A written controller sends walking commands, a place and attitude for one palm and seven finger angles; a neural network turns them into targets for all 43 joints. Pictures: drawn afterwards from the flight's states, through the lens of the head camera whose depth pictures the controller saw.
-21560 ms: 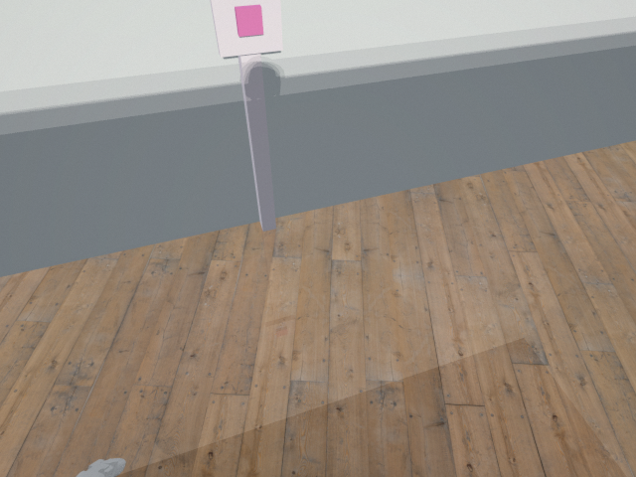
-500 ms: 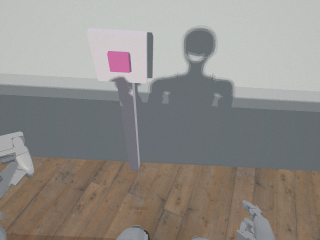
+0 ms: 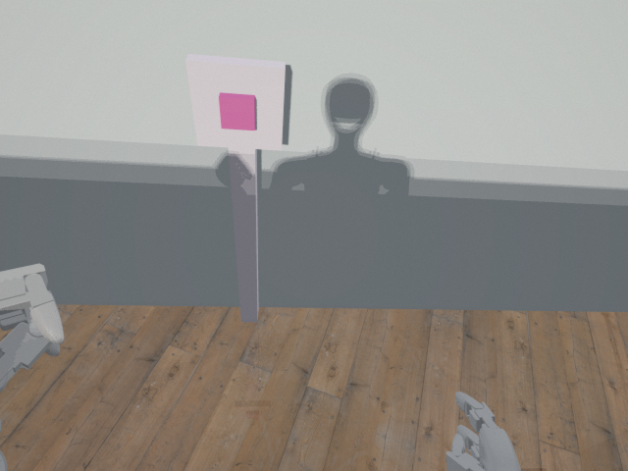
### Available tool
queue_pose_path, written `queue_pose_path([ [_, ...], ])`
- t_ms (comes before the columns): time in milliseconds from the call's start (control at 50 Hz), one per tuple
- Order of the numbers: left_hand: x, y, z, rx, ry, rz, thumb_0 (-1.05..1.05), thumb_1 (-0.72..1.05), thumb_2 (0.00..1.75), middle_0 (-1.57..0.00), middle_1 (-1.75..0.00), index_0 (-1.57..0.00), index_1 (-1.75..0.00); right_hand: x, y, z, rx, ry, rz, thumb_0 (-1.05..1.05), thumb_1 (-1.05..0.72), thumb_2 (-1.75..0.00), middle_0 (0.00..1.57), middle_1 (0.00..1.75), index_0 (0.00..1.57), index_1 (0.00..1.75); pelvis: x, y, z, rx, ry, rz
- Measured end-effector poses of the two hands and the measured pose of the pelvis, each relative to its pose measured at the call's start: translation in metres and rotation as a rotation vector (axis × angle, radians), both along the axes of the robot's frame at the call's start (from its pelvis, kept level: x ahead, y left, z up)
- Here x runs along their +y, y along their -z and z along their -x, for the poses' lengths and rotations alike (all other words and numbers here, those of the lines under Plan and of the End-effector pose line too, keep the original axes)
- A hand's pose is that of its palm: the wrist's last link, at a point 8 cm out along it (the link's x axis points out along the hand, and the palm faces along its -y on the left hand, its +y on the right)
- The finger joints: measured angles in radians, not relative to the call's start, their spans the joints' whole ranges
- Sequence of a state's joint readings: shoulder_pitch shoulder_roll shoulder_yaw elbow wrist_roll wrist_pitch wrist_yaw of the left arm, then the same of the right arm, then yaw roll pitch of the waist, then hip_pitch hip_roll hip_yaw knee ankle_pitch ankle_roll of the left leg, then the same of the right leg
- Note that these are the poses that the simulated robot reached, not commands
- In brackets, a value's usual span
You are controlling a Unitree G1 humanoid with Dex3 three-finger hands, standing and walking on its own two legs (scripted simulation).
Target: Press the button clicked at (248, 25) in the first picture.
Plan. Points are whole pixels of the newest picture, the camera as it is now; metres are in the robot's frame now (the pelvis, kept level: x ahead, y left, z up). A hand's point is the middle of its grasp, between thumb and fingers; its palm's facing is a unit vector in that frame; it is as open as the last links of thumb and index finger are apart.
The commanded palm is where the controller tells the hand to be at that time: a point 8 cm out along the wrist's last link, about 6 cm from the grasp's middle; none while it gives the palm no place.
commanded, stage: stop stepping back and stand still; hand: left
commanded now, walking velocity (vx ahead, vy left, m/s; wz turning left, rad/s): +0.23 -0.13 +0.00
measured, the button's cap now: (238, 111) +0.73 +0.19 +0.09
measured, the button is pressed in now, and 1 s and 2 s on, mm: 0 0 0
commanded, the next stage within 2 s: let the arm hang, fingers relaxed in 0.52 s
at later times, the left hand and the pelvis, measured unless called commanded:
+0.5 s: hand (5, 379) +0.15 +0.26 +0.17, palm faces +0.38 -0.84 -0.39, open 3.1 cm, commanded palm +0.08 +0.30 +0.18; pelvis -0.05 +0.02 -0.01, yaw -1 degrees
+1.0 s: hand out of the picture -0.02 +0.21 -0.18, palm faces +0.06 -0.97 -0.22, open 3.7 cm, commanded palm none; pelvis -0.03 +0.01 +0.00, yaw +1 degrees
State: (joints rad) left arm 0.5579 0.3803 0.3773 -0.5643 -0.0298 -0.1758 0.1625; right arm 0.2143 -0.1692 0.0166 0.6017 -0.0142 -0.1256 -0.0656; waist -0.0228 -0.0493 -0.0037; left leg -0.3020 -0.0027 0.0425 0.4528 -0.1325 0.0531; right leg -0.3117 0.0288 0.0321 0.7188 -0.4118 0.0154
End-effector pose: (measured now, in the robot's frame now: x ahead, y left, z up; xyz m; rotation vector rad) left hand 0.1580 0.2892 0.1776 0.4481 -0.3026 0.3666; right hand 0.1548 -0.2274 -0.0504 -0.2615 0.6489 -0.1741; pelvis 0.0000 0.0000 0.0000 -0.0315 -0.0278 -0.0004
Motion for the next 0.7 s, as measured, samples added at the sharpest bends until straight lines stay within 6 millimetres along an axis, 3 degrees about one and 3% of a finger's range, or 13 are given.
queue_pose_path([
  [100, -0.009, -0.011, 0.026, 0.04, 0.037, -0.027, 0.02, 0.89, 0.9, -1.31, -1.5, -1.31, -1.5, 0.004, -0.005, 0.033, 0.01, 0.018, -0.034, 0.02, -0.9, -0.89, 0.2, 0.3, 0.2, 0.3, 0.001, -0.009, 0.016, 0.017, 0.006, 0.019],
  [180, -0.013, -0.01, 0.046, 0.07, 0.045, -0.073, 0.01, 0.89, 0.9, -1.31, -1.5, -1.31, -1.5, -0.001, 0.012, 0.051, 0.04, 0.022, -0.033, 0.02, -0.9, -0.89, 0.2, 0.3, 0.2, 0.3, 0.0, 0.0, 0.036, 0.021, 0.019, -0.003],
  [260, -0.005, -0.003, 0.059, 0.055, 0.019, -0.04, 0.01, 0.89, 0.9, -1.31, -1.5, -1.31, -1.5, -0.009, 0.026, 0.073, 0.102, 0.058, -0.025, 0.02, -0.9, -0.89, 0.2, 0.3, 0.2, 0.3, 0.006, 0.003, 0.045, -0.001, 0.035, -0.002],
  [340, 0.007, 0.009, 0.059, 0.023, -0.017, 0.025, 0.01, 0.89, 0.9, -1.31, -1.5, -1.31, -1.5, -0.011, 0.029, 0.091, 0.128, 0.092, 0.016, 0.02, -0.91, -0.89, 0.2, 0.3, 0.2, 0.3, 0.013, 0.005, 0.045, -0.005, 0.029, -0.01],
  [440, 0.013, 0.009, 0.048, -0.033, 0.013, 0.012, 0.02, 0.89, 0.9, -1.31, -1.5, -1.31, -1.5, -0.005, 0.032, 0.096, 0.097, 0.109, 0.039, 0.02, -0.91, -0.89, 0.2, 0.3, 0.2, 0.3, 0.024, 0.015, 0.051, -0.018, 0.021, -0.021],
  [540, 0.009, -0.011, 0.047, -0.002, 0.047, -0.077, 0.02, 0.89, 0.9, -1.31, -1.5, -1.31, -1.5, 0.016, 0.026, 0.096, 0.087, 0.085, -0.049, 0.02, -0.91, -0.89, 0.2, 0.3, 0.2, 0.3, 0.02, 0.003, 0.05, -0.001, 0.023, -0.012],
  [620, 0.0, -0.011, 0.05, 0.06, 0.041, -0.123, 0.01, 0.89, 0.9, -1.31, -1.5, -1.31, -1.5, 0.023, 0.033, 0.086, 0.093, 0.05, -0.097, 0.02, -0.9, -0.89, 0.2, 0.3, 0.2, 0.3, 0.013, 0.004, 0.045, 0.017, 0.027, -0.016],
  [660, 0.0, 0.021, 0.043, 0.177, 0.039, -0.115, 0.01, 0.89, 0.9, -1.3, -1.5, -1.31, -1.5, 0.021, 0.05, 0.079, 0.109, 0.012, -0.13, 0.02, -0.9, -0.89, 0.2, 0.3, 0.2, 0.3, 0.013, 0.011, 0.047, 0.024, 0.031, -0.019],
  [700, 0.005, 0.084, 0.033, 0.415, 0.004, 0.006, 0.0, 0.9, 0.9, -1.29, -1.49, -1.3, -1.49, 0.018, 0.069, 0.077, 0.171, 0.001, -0.155, 0.01, -0.9, -0.89, 0.2, 0.3, 0.2, 0.3, 0.015, 0.015, 0.047, 0.021, 0.014, -0.013],
])
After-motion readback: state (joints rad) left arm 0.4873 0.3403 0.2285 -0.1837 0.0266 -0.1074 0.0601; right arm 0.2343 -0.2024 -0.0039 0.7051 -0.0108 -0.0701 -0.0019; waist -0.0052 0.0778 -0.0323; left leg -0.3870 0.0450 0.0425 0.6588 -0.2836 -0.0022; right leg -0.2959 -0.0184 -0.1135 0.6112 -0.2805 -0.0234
